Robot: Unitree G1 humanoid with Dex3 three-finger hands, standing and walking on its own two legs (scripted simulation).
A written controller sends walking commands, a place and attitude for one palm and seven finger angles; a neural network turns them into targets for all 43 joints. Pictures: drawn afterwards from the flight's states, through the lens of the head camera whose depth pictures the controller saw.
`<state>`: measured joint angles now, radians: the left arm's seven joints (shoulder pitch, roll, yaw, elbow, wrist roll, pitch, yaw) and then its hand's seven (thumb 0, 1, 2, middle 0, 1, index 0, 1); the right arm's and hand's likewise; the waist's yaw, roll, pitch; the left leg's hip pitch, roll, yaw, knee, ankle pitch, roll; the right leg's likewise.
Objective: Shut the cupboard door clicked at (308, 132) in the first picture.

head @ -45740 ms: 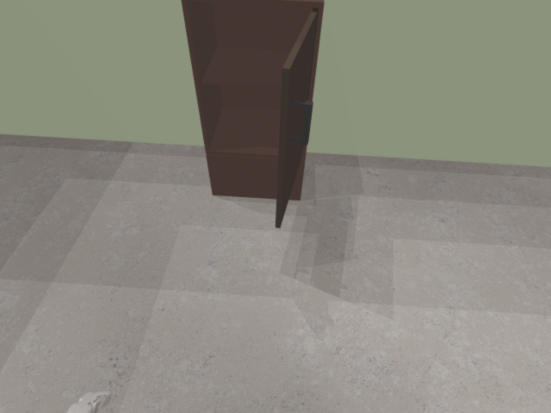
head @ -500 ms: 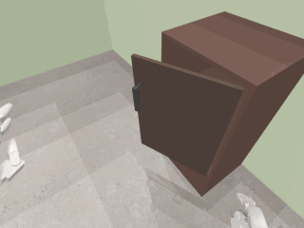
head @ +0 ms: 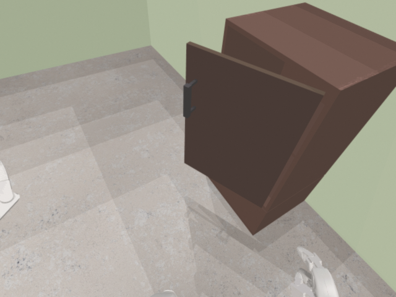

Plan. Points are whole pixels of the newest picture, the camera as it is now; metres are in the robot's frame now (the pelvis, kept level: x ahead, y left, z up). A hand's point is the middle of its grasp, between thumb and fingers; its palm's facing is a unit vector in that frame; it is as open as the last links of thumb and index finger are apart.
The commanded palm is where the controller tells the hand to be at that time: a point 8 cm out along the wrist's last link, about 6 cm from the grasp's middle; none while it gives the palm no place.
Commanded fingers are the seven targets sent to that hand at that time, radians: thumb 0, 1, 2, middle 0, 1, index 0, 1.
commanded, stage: step back with the hand held close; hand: left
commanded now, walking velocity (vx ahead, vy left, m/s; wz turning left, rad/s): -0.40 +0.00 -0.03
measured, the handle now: (190, 98) +0.72 +0.07 -0.03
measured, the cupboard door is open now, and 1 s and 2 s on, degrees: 24 24 24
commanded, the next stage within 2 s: stop stepping back and stand still in 0.50 s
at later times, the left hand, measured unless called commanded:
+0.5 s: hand out of the picture +0.07 +0.30 +0.20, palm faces +0.52 -0.73 -0.44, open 7.4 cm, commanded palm +0.00 +0.32 +0.19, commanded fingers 0.00 0.90 0.90 -0.20 -0.30 -0.20 -0.30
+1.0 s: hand out of the picture -0.17 +0.37 +0.21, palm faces +0.54 -0.77 -0.34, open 7.4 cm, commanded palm -0.20 +0.41 +0.19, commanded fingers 0.00 0.90 0.90 -0.20 -0.30 -0.20 -0.30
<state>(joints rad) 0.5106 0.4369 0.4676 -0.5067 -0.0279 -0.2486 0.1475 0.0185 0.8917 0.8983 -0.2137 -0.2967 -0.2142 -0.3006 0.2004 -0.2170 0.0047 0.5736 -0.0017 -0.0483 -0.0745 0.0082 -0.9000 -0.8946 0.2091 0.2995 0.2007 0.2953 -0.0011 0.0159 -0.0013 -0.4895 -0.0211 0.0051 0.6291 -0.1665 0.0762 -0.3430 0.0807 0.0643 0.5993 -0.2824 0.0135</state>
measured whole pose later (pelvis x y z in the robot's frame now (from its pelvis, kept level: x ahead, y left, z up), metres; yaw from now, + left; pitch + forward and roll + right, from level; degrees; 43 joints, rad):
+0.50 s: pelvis -0.11 +0.01 -0.01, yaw +6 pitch +3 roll -6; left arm 0.53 0.52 0.51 -0.58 -0.07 -0.26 0.17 0.02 0.89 0.90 -0.22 -0.30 -0.22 -0.30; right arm 0.20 -0.19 -0.02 0.63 -0.01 -0.10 -0.05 0.01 -0.90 -0.89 0.21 0.30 0.20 0.29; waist -0.02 0.02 -0.05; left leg -0.64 0.07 0.11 0.47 -0.01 0.08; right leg -0.22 0.10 -0.03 0.72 -0.52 -0.03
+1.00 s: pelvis -0.33 +0.10 -0.02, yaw +3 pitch +1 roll -4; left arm 0.49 0.49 0.49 -0.73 -0.05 -0.25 0.14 0.02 0.89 0.90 -0.22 -0.30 -0.22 -0.30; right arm 0.31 -0.20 0.00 0.63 -0.01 -0.12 -0.06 0.01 -0.90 -0.89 0.21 0.30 0.20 0.30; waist 0.05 -0.10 -0.08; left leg -0.38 0.05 -0.03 0.79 -0.48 0.01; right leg -0.53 -0.02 0.02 0.85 -0.51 -0.05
